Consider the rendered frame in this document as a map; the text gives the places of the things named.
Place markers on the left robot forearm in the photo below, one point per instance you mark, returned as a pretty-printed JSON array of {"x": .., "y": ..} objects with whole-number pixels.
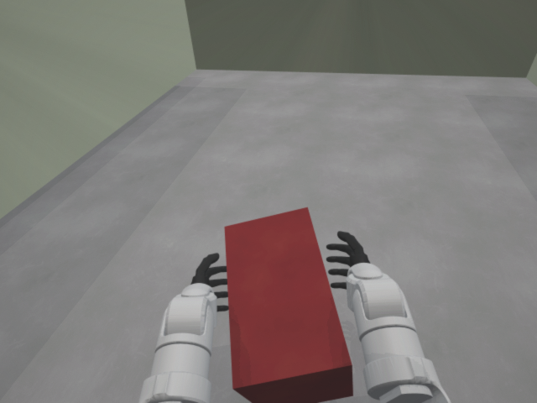
[{"x": 183, "y": 350}]

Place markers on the right robot hand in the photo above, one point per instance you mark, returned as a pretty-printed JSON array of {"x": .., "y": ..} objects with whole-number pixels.
[{"x": 354, "y": 249}]

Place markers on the carton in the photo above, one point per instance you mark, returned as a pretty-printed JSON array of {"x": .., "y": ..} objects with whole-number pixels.
[{"x": 287, "y": 345}]

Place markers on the right robot forearm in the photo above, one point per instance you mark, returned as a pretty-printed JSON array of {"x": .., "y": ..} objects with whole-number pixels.
[{"x": 396, "y": 369}]

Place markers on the left robot hand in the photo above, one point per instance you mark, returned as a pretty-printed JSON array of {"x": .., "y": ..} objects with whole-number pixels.
[{"x": 203, "y": 273}]

